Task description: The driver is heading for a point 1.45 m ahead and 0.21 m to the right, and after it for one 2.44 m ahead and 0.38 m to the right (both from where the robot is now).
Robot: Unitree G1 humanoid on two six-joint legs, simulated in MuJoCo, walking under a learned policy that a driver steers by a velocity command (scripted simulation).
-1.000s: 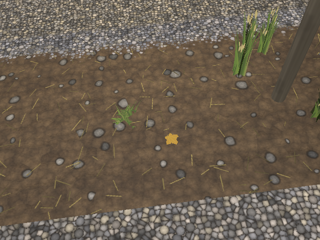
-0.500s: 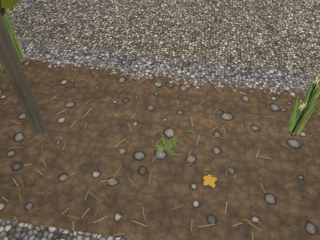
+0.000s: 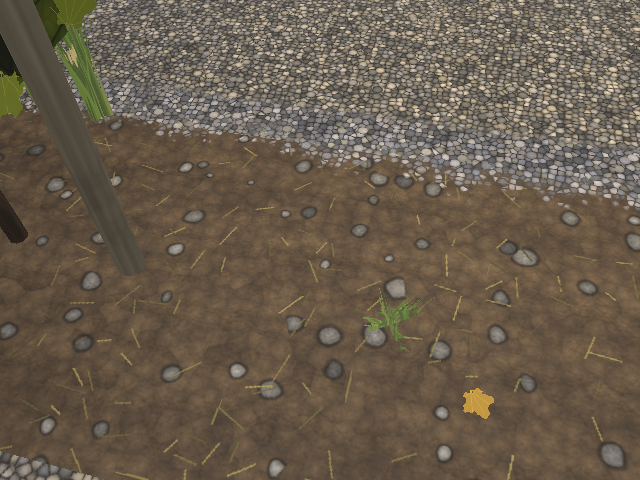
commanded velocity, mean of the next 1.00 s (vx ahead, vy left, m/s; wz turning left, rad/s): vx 0.49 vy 0.00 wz -0.20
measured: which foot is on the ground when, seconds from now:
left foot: up 0.00-0.06, down 0.08-0.82, up 0.84-1.00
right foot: down 0.00-0.10, up 0.12-0.80, down 0.82-1.00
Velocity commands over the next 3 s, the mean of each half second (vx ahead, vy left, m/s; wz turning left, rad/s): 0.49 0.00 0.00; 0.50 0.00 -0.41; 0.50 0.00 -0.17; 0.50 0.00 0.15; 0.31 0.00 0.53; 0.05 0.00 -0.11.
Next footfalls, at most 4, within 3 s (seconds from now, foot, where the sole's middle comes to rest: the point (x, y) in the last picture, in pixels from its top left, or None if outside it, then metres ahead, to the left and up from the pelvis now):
0.08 left None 0.21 0.11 -0.78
0.82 right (429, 446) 0.62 -0.14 -0.95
1.24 left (382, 347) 0.88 -0.03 -0.95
1.76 right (485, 291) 1.07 -0.31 -0.95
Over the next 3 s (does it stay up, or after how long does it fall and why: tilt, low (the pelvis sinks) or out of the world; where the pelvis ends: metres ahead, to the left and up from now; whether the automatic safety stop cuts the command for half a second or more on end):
stays up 1.29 -0.29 -0.17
